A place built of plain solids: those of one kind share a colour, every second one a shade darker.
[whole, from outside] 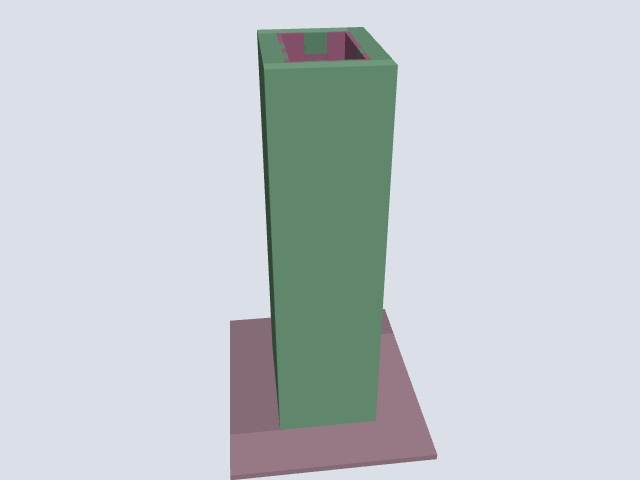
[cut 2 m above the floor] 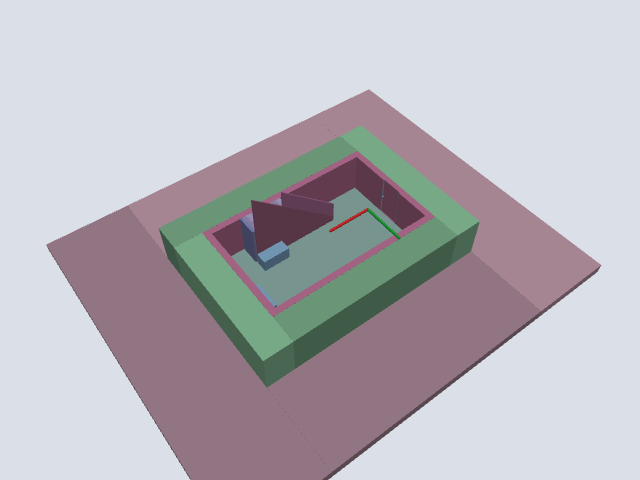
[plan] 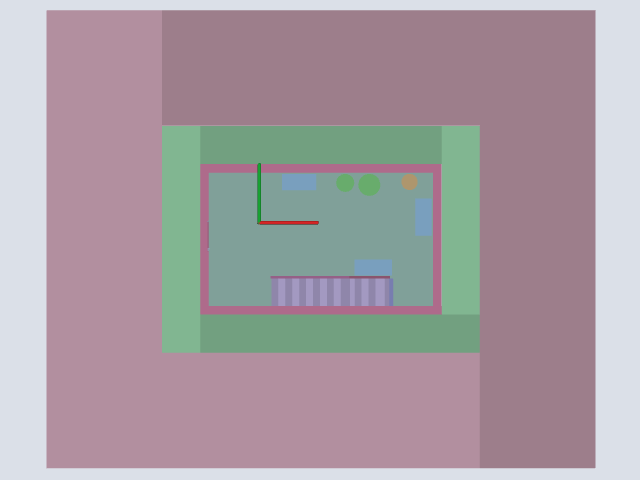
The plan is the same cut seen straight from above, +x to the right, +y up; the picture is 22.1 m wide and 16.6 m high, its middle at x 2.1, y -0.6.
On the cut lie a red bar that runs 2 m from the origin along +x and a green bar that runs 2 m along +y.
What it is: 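Pilots' lookouts, coast signal stations and time-ball towers of northern Europe's harbours, in general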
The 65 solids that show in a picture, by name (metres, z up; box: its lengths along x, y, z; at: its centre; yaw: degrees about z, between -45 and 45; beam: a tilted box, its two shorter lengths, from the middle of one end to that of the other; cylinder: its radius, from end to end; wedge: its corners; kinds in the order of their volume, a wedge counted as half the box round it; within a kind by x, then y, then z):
{
 "wall_fill_1": {"box": [1.32, 7.84, 3.83], "at": [-2.7, -0.58, 1.56]},
 "wall_fill_2": {"box": [1.32, 7.84, 3.8], "at": [-2.7, -0.58, 5.37]},
 "wall_fill_3": {"box": [1.32, 7.84, 3.34], "at": [-2.7, -0.58, 8.94]},
 "wall_fill_4": {"box": [1.32, 7.84, 3.71], "at": [-2.7, -0.58, 12.46]},
 "wall_fill_5": {"box": [1.32, 7.84, 3.5], "at": [-2.7, -0.58, 16.07]},
 "wall_fill_6": {"box": [1.32, 7.84, 3.34], "at": [-2.7, -0.58, 19.49]},
 "wall_fill_7": {"box": [1.32, 7.84, 3.65], "at": [-2.7, -0.58, 22.99]},
 "wall_fill_8": {"box": [1.32, 7.84, 4.12], "at": [-2.7, -0.58, 26.87]},
 "wall_fill_9": {"box": [8.35, 1.32, 3.83], "at": [2.13, 2.69, 1.56]},
 "wall_fill_10": {"box": [8.35, 1.32, 3.8], "at": [2.13, 2.69, 5.37]},
 "wall_fill_11": {"box": [8.35, 1.32, 3.34], "at": [2.13, 2.69, 8.94]},
 "wall_fill_12": {"box": [8.35, 1.32, 3.71], "at": [2.13, 2.69, 12.46]},
 "wall_fill_13": {"box": [8.35, 1.32, 3.5], "at": [2.13, 2.69, 16.07]},
 "wall_fill_14": {"box": [8.35, 1.32, 3.34], "at": [2.13, 2.69, 19.49]},
 "wall_fill_15": {"box": [8.35, 1.32, 3.65], "at": [2.13, 2.69, 22.99]},
 "wall_fill_16": {"box": [8.35, 1.32, 4.12], "at": [2.13, 2.69, 26.87]},
 "wall_fill_17": {"box": [9.67, 1.32, 3.83], "at": [2.79, -3.84, 1.56]},
 "wall_fill_18": {"box": [9.67, 1.32, 4.12], "at": [2.79, -3.84, 26.87]},
 "wall_fill_19": {"box": [1.32, 6.53, 3.83], "at": [6.97, 0.08, 1.56]},
 "wall_fill_20": {"box": [1.32, 6.53, 4.12], "at": [6.97, 0.08, 26.87]},
 "ground_garden_1": {"box": [4.0, 15.84, 0.5], "at": [-5.36, -0.58, -0.27]},
 "ground_garden_2": {"box": [10.99, 4.0, 0.5], "at": [2.13, -6.5, -0.27]},
 "ground_garden_3": {"box": [10.99, 4.0, 0.5], "at": [2.13, 5.35, -0.27]},
 "ground_garden_4": {"box": [4.0, 15.84, 0.5], "at": [9.63, -0.58, -0.27]},
 "wall_1": {"box": [0.26, 1.05, 2.1], "at": [-1.92, -0.46, 1.05]},
 "wall_2": {"box": [0.3, 2.19, 3.83], "at": [-1.89, -2.08, 1.56]},
 "wall_3": {"box": [0.3, 1.96, 3.83], "at": [-1.89, 1.05, 1.56]},
 "wall_4": {"box": [1.98, 0.3, 4.12], "at": [-1.06, -3.03, 26.87]},
 "wall_5": {"wedge": [[0.39, -1.93, -0.05], [0.39, -1.93, 0.24], [0.39, -1.85, -0.05], [0.39, -1.85, 0.24], [4.52, -1.93, -0.05], [4.52, -1.93, 3.9], [4.52, -1.85, -0.05], [4.52, -1.85, 3.9]]},
 "wall_6": {"box": [8.35, 0.3, 3.83], "at": [2.13, -3.03, 1.56]},
 "wall_7": {"box": [8.35, 0.3, 3.83], "at": [2.13, 1.88, 1.56]},
 "wall_8": {"box": [5.23, 0.3, 4.12], "at": [3.69, -3.03, 26.87]},
 "wall_9": {"box": [3.31, 0.3, 4.12], "at": [4.65, 1.88, 26.87]},
 "wall_10": {"box": [0.3, 1.61, 4.12], "at": [6.16, -2.37, 26.87]},
 "wall_11": {"box": [0.3, 5.21, 3.83], "at": [6.16, -0.58, 1.56]},
 "wall_12": {"box": [0.3, 1.94, 4.12], "at": [6.16, 1.05, 26.87]},
 "wall_13": {"box": [0.2, 1.65, 1.4], "at": [6.21, -0.74, 26.76]},
 "floor_1": {"box": [7.76, 4.61, 0.35], "at": [2.13, -0.58, -0.18]},
 "step_1": {"box": [0.32, 0.95, 0.26], "at": [0.58, -2.4, 0.08]},
 "step_2": {"box": [0.32, 0.95, 0.48], "at": [0.82, -2.4, 0.19]},
 "step_3": {"box": [0.32, 0.95, 0.69], "at": [1.06, -2.4, 0.29]},
 "step_4": {"box": [0.32, 0.95, 0.9], "at": [1.3, -2.4, 0.4]},
 "step_5": {"box": [0.32, 0.95, 1.11], "at": [1.54, -2.4, 0.51]},
 "step_6": {"box": [0.32, 0.95, 1.33], "at": [1.78, -2.4, 0.61]},
 "step_7": {"box": [0.32, 0.95, 1.54], "at": [2.02, -2.4, 0.72]},
 "step_8": {"box": [0.32, 0.95, 1.75], "at": [2.26, -2.4, 0.82]},
 "step_9": {"box": [0.32, 0.95, 1.96], "at": [2.5, -2.4, 0.93]},
 "step_10": {"box": [0.32, 0.95, 2.18], "at": [2.74, -2.4, 1.04]},
 "step_11": {"box": [0.32, 0.95, 2.39], "at": [2.98, -2.4, 1.14]},
 "step_12": {"box": [0.32, 0.95, 2.6], "at": [3.22, -2.4, 1.25]},
 "step_13": {"box": [0.32, 0.95, 2.81], "at": [3.46, -2.4, 1.36]},
 "step_14": {"box": [0.32, 0.95, 3.03], "at": [3.7, -2.4, 1.46]},
 "step_15": {"box": [0.32, 0.95, 3.24], "at": [3.94, -2.4, 1.57]},
 "step_16": {"box": [0.32, 0.95, 3.45], "at": [4.18, -2.4, 1.67]},
 "step_17": {"box": [0.32, 0.95, 3.66], "at": [4.42, -2.4, 1.78]},
 "chest_1": {"box": [1.19, 0.57, 0.63], "at": [1.38, 1.4, 0.29]},
 "chest_2": {"box": [1.3, 0.56, 0.63], "at": [3.94, -1.55, 0.29]},
 "chest_3": {"box": [0.57, 1.29, 0.62], "at": [5.68, 0.19, 0.29]},
 "wall_head_1": {"box": [1.14, 0.3, 1.5], "at": [0.5, -3.03, 28.18]},
 "wall_head_2": {"box": [0.3, 1.65, 1.47], "at": [6.16, -0.74, 28.19]},
 "floor_hda_1": {"box": [0.14, 0.95, 3.88], "at": [4.57, -2.4, 1.89]},
 "rope_coils_1": {"cylinder": 0.31, "from": [2.97, 1.37, -0.02], "to": [2.97, 1.37, 0.64]},
 "rope_coils_2": {"cylinder": 0.38, "from": [3.81, 1.31, -0.02], "to": [3.81, 1.31, 0.48]},
 "rail_f1Lab_1": {"wedge": [[0.39, -1.93, 0.24], [0.39, -1.93, 1.07], [0.39, -1.85, 0.24], [0.39, -1.85, 1.07], [3.11, -1.93, 2.65], [3.11, -1.93, 3.48], [3.11, -1.85, 2.65], [3.11, -1.85, 3.48]]},
 "barrel_1": {"cylinder": 0.28, "from": [5.2, 1.41, -0.02], "to": [5.2, 1.41, 0.87]}
}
